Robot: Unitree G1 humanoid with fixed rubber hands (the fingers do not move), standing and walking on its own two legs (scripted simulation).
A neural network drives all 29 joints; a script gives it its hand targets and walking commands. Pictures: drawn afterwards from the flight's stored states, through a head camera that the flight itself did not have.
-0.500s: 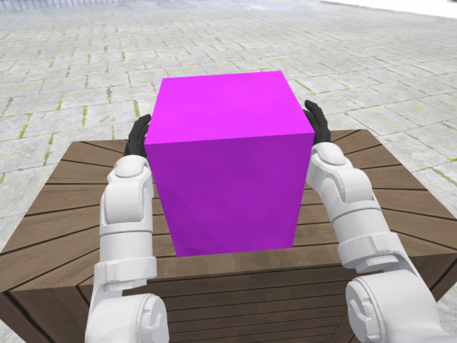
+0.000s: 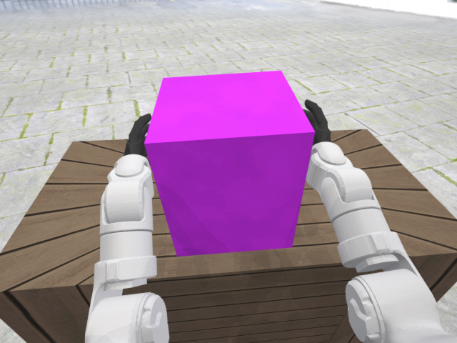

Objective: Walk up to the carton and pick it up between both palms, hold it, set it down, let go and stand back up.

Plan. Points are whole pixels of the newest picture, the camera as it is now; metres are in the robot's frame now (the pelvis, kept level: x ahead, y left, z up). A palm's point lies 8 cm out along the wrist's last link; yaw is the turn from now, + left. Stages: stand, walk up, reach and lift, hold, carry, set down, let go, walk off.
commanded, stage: hold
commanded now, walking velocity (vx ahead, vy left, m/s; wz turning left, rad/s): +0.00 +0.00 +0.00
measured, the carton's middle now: (228, 164) +0.38 +0.01 +0.18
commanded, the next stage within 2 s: none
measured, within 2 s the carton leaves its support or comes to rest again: neither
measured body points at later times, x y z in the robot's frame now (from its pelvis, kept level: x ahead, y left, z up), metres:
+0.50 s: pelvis +0.00 +0.00 +0.00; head -0.06 +0.02 +0.45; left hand +0.38 +0.16 +0.21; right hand +0.38 -0.14 +0.22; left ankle +0.02 +0.13 -0.75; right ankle +0.01 -0.11 -0.75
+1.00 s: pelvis +0.00 +0.00 +0.00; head -0.06 +0.02 +0.45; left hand +0.38 +0.16 +0.21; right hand +0.38 -0.15 +0.22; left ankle +0.02 +0.13 -0.75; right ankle +0.01 -0.11 -0.75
